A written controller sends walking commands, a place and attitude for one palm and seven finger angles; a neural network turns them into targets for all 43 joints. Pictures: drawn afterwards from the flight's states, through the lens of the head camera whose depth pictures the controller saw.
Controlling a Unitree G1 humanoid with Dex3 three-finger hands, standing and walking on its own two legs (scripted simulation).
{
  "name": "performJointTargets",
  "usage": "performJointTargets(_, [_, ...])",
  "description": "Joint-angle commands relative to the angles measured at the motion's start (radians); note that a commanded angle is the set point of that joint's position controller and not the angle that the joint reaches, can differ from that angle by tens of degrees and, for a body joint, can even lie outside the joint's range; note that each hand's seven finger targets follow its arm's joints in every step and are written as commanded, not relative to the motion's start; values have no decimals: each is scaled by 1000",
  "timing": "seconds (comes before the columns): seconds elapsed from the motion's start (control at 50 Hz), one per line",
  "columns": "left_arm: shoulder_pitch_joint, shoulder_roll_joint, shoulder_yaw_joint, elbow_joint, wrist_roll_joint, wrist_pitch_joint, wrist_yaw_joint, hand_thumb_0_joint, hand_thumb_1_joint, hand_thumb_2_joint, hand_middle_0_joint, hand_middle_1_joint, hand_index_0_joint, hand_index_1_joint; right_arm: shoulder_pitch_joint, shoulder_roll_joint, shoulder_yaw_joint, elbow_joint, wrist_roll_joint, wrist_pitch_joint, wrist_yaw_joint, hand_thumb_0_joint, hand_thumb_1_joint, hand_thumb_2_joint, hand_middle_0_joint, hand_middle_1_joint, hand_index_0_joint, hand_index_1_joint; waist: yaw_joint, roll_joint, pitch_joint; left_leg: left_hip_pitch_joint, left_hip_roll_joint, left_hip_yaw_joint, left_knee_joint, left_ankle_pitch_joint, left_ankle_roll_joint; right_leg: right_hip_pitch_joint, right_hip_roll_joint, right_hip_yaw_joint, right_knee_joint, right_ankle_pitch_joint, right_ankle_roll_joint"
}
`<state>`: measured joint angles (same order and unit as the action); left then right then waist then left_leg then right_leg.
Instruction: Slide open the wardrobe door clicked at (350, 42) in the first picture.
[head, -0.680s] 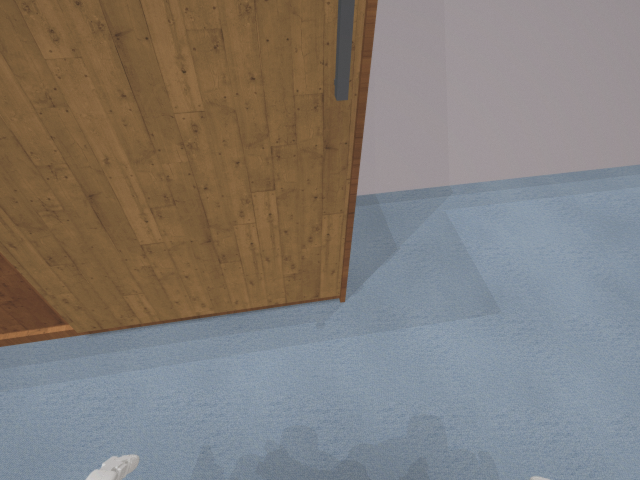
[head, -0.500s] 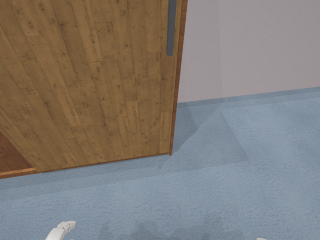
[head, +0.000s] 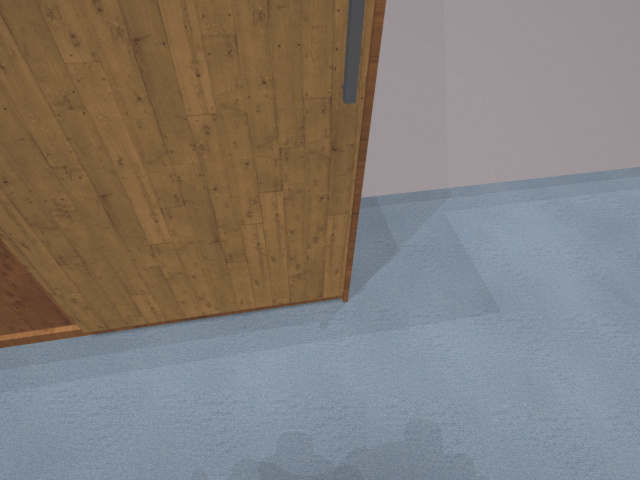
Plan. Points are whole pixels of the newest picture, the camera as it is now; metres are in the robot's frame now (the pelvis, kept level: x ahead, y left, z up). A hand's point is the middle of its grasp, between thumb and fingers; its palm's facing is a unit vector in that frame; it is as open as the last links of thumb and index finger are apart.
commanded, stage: stand and wait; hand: right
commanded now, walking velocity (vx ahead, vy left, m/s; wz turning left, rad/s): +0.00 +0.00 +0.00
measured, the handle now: (352, 16) +0.83 -0.01 +0.23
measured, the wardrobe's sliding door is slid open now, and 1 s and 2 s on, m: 0.00 0.00 0.00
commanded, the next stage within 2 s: look at it before walking up in 0.20 s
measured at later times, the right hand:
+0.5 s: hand out of the picture +0.08 -0.24 -0.15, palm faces -0.03 +0.95 -0.32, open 7.4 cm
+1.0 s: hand out of the picture +0.08 -0.24 -0.15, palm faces -0.03 +0.94 -0.33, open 7.4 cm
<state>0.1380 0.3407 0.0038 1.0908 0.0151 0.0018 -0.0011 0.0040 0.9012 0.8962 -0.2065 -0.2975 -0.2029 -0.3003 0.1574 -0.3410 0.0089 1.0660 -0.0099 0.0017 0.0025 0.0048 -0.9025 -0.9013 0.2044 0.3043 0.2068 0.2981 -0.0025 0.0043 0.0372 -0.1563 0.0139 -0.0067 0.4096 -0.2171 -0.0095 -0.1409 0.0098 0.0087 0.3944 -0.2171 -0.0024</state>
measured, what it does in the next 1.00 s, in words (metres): stands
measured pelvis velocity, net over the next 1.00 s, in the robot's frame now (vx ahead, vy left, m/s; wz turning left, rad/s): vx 0.00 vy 0.01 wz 0.02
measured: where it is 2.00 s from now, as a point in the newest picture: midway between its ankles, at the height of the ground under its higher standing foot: outside the picture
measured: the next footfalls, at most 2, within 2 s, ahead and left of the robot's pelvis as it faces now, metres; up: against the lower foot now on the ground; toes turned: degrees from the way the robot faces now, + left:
left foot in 1.80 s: +0.00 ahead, +0.11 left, +0.00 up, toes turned +18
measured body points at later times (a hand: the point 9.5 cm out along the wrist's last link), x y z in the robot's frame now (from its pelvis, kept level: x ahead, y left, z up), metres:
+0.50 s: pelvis +0.00 +0.00 +0.00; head +0.01 +0.01 +0.45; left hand +0.07 +0.30 -0.13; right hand +0.08 -0.29 -0.13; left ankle +0.00 +0.12 -0.74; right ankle +0.00 -0.12 -0.74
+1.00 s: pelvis +0.00 +0.01 +0.00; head +0.02 +0.01 +0.45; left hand +0.09 +0.30 -0.13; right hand +0.08 -0.29 -0.13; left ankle +0.00 +0.12 -0.74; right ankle +0.00 -0.12 -0.74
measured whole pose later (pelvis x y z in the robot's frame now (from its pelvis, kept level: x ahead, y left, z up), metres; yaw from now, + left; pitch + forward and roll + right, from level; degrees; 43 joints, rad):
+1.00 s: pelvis +0.00 +0.01 +0.00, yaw +1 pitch -1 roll +0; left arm 0.11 0.33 0.00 1.10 0.01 -0.01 0.01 0.00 0.90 0.90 -0.21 -0.30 -0.20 -0.30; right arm 0.14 -0.33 0.00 1.07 -0.01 0.00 0.00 0.00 -0.90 -0.90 0.20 0.30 0.21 0.30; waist -0.01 0.00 0.04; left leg -0.15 0.00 -0.02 0.38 -0.20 0.00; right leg -0.13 -0.01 0.00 0.36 -0.21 0.01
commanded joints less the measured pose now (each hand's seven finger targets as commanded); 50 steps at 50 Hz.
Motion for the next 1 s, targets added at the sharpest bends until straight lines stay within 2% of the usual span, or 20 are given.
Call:
performJointTargets(0.0, [-67,201,36,-62,-6,-32,11,0,900,900,-200,-300,-200,-300,-57,-206,-44,-63,0,-30,-15,0,-900,-900,200,300,200,300,3,-1,-50,1,108,-104,-85,72,41,-16,-113,93,-74,77,-25])
performJointTargets(0.16, [-56,199,33,-47,-5,-33,10,0,900,900,-200,-300,-200,-300,-62,-201,-44,-56,-1,-29,-14,0,-900,-900,200,300,200,300,3,10,-37,-10,105,-114,-101,25,40,-27,-114,98,-91,49,-23])
performJointTargets(0.5, [-52,198,34,-43,-7,-37,14,0,900,900,-200,-300,-200,-300,-62,-197,-46,-52,-1,-33,-16,0,-900,-900,200,300,200,300,2,3,-83,29,106,-101,-81,152,41,8,-124,94,-81,148,-21])
performJointTargets(0.6, [-57,197,33,-43,-8,-37,14,0,900,900,-200,-300,-200,-300,-60,-199,-45,-50,-1,-34,-17,0,-900,-900,200,300,200,300,3,2,-79,32,108,-97,-83,181,40,17,-126,91,-81,168,-20])
performJointTargets(0.7, [-63,197,33,-42,-8,-35,14,0,900,900,-200,-300,-200,-300,-60,-199,-45,-48,-2,-31,-16,0,-900,-900,200,300,200,300,0,-8,-55,25,105,-97,-96,144,38,6,-125,94,-94,140,-19])
performJointTargets(0.88, [-64,202,33,-42,-7,-37,17,0,900,900,-200,-300,-200,-300,-64,-202,-47,-50,-1,-31,-14,0,-900,-900,200,300,200,300,3,-1,-71,27,103,-107,-95,183,41,34,-128,87,-92,162,-17])
performJointTargets(0.92, [-54,187,36,-45,-6,-34,20,0,900,900,-200,-300,-200,-300,-59,-192,-49,-54,-2,-26,-14,0,-900,-900,200,300,200,300,4,1,-67,12,103,-111,-80,216,42,38,-131,69,-70,168,-14])
performJointTargets(0.98, [-14,114,24,-44,-5,-21,24,0,900,900,-200,-300,-200,-300,-20,-123,-39,-53,-2,-4,-17,0,-900,-900,200,300,200,300,6,-4,-69,-9,97,-123,-45,240,34,28,-135,40,-42,161,-1])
